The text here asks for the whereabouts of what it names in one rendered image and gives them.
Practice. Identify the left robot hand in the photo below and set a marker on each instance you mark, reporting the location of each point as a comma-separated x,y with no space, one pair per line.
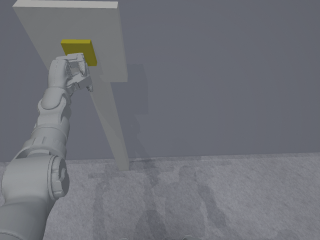
60,75

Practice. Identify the left robot upper arm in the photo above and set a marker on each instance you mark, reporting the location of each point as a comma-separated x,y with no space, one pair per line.
31,187

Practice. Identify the robot left forearm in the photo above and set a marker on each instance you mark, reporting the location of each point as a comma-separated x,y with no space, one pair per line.
51,131

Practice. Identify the button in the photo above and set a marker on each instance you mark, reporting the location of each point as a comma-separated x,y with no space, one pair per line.
72,46

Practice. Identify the panel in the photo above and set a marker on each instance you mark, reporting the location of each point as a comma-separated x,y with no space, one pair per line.
48,22

